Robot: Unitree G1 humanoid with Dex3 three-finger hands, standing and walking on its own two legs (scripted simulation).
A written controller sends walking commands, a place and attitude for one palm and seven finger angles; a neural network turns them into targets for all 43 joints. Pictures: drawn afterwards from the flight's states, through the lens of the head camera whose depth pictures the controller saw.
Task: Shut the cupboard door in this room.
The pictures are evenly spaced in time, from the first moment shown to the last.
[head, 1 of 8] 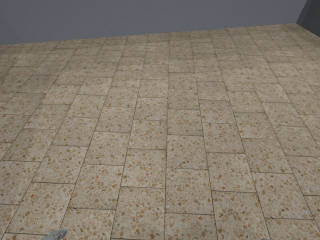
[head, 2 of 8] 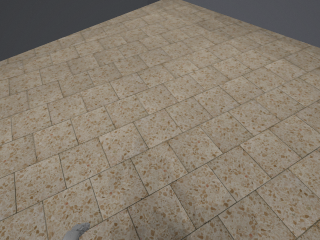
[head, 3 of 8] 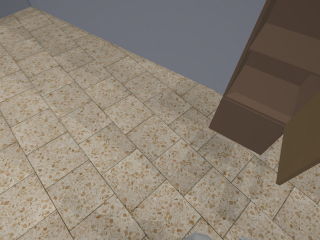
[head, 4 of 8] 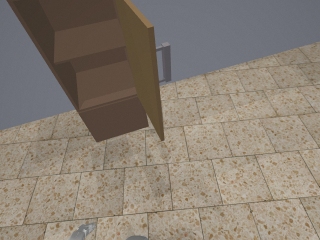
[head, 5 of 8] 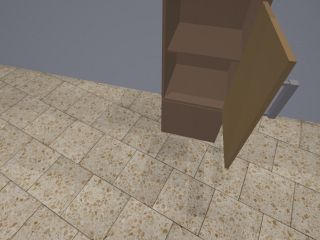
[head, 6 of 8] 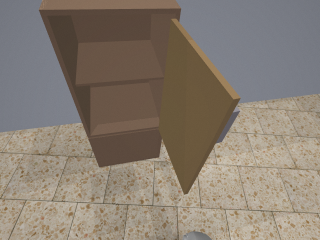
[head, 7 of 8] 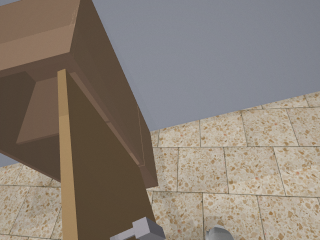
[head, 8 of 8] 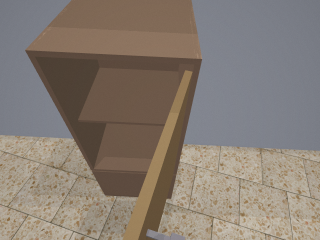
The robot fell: no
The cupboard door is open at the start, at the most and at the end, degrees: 95 101 75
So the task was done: no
